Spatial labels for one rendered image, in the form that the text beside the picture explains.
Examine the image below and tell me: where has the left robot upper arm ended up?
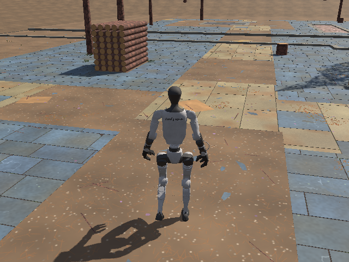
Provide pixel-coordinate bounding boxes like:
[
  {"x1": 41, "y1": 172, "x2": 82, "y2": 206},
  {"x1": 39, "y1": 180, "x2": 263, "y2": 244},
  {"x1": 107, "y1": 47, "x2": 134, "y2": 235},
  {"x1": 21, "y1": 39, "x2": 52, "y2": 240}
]
[{"x1": 148, "y1": 110, "x2": 163, "y2": 140}]

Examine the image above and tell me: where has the right robot upper arm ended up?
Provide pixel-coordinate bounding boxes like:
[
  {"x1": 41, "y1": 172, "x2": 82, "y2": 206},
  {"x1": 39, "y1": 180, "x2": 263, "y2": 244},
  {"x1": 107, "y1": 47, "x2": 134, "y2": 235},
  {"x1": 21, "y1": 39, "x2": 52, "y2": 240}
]
[{"x1": 186, "y1": 110, "x2": 201, "y2": 141}]

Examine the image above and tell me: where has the left robot forearm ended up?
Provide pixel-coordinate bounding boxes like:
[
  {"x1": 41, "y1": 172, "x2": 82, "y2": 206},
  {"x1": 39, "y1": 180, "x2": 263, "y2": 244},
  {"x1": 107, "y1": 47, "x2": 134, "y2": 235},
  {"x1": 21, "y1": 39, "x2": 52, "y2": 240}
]
[{"x1": 143, "y1": 131, "x2": 154, "y2": 152}]

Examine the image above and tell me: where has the right robot shin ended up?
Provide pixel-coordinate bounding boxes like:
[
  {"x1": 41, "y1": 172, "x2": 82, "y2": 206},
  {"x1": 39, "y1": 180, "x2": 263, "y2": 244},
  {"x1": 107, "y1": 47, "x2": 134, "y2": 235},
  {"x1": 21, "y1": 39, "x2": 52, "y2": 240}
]
[{"x1": 183, "y1": 180, "x2": 191, "y2": 214}]

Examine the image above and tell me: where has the left robot hand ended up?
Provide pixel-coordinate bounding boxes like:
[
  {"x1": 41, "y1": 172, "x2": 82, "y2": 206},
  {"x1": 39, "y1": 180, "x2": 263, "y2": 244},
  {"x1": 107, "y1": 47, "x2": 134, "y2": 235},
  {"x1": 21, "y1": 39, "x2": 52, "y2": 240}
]
[{"x1": 142, "y1": 150, "x2": 155, "y2": 160}]

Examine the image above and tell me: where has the right robot hand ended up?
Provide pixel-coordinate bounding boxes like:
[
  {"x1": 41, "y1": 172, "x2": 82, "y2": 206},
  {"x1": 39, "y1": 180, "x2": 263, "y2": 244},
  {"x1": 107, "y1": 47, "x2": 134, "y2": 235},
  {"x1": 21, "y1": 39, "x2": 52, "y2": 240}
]
[{"x1": 196, "y1": 154, "x2": 209, "y2": 168}]

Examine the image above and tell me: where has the robot head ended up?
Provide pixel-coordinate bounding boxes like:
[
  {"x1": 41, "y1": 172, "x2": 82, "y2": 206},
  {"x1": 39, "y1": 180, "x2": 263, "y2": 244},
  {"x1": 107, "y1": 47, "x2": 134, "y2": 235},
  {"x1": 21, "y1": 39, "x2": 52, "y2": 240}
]
[{"x1": 165, "y1": 86, "x2": 184, "y2": 112}]

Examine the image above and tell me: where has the right robot forearm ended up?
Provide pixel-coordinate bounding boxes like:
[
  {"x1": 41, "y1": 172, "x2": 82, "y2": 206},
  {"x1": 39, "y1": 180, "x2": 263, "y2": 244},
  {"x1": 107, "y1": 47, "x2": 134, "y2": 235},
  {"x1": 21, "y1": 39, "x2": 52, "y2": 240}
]
[{"x1": 196, "y1": 133, "x2": 207, "y2": 156}]

